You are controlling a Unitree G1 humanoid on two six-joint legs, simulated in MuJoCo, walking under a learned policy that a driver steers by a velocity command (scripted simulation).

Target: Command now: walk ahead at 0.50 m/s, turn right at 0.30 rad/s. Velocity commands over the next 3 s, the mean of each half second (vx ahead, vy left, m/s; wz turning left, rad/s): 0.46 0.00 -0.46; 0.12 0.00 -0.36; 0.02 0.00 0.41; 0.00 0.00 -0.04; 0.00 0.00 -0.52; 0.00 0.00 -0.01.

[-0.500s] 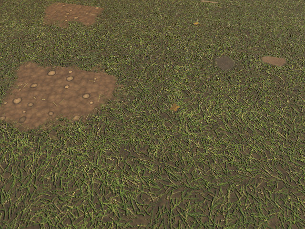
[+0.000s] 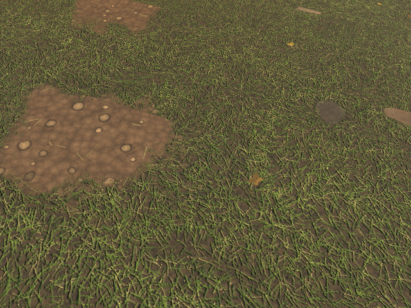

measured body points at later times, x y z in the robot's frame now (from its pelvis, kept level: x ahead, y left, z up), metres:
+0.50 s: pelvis +0.23 -0.08 -0.01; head +0.28 -0.11 +0.43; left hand +0.46 +0.14 -0.10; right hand +0.25 -0.38 -0.14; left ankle +0.15 +0.10 -0.62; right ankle +0.29 -0.17 -0.73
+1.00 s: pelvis +0.35 -0.08 +0.00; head +0.36 -0.08 +0.45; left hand +0.62 +0.04 -0.09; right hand +0.36 -0.37 -0.11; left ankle +0.42 +0.02 -0.73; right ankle +0.29 -0.17 -0.73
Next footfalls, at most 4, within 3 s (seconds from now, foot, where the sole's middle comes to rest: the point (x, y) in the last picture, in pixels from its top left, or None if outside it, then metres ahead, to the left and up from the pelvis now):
0.40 right None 0.33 -0.18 -0.77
0.92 left None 0.45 0.00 -0.77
1.60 left None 0.37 0.09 -0.77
2.22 right None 0.27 -0.13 -0.77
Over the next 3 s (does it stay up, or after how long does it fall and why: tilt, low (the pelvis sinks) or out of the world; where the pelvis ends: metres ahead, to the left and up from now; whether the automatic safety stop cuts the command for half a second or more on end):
stays up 0.29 0.00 0.00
